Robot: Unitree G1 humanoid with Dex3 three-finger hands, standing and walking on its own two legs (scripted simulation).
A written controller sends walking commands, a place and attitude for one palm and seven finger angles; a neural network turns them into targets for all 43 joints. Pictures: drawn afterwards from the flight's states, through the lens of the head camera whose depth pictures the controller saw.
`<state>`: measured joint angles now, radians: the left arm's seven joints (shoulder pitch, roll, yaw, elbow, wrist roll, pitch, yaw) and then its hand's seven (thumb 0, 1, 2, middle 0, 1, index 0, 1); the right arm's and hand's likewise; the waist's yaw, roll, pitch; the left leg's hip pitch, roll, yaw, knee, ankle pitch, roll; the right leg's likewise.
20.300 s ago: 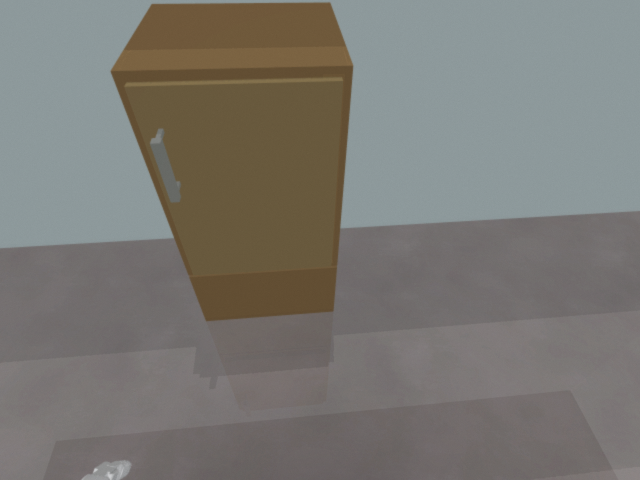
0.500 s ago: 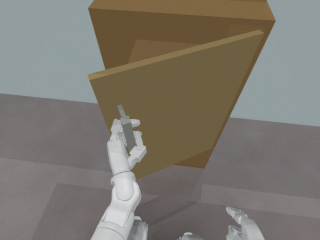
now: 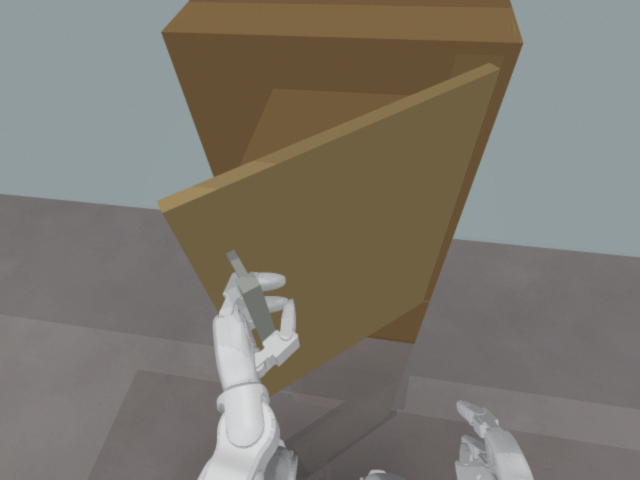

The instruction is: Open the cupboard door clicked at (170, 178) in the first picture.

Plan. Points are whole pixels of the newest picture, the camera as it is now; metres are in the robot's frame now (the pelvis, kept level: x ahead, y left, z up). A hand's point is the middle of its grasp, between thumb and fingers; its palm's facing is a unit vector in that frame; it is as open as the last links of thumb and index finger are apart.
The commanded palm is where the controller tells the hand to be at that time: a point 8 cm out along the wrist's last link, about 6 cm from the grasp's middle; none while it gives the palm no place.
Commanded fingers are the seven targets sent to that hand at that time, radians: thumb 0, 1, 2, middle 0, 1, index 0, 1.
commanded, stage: open thumb and fingers to let go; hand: left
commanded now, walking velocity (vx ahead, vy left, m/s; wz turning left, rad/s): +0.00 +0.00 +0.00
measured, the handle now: (253, 303) +0.33 +0.10 +0.05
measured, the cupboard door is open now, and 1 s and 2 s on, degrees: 41 45 42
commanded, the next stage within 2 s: slide the hand sideways off the handle in 0.60 s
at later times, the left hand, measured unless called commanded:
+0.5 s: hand (284, 335) +0.29 +0.06 +0.04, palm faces +0.17 -0.99 -0.02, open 14.1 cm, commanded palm +0.24 +0.10 +0.04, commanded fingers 0.00 -0.50 0.30 -0.17 -0.45 -0.17 -0.45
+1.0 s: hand (280, 372) +0.24 +0.06 +0.04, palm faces -0.28 -0.96 +0.06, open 16.0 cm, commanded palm +0.24 +0.12 +0.04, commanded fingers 0.00 -0.50 0.30 -0.15 -0.30 -0.15 -0.30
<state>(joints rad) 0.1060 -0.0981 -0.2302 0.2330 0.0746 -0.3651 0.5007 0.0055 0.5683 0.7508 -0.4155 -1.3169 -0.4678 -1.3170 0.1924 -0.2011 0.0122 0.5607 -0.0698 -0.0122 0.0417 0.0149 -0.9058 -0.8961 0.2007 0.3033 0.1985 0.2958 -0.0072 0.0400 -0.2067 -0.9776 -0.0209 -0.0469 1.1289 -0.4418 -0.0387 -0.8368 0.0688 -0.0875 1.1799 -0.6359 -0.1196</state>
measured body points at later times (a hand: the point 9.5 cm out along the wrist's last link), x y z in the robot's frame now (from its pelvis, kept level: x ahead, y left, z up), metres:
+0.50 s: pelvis +0.01 +0.01 +0.00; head +0.07 -0.01 +0.45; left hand +0.27 +0.11 +0.05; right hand +0.19 -0.20 -0.10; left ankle +0.06 +0.15 -0.64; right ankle -0.03 -0.04 -0.64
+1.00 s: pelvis -0.01 +0.05 -0.01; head +0.05 +0.03 +0.44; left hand +0.25 +0.11 +0.04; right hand +0.15 -0.18 -0.10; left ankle +0.06 +0.15 -0.64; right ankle -0.03 -0.04 -0.64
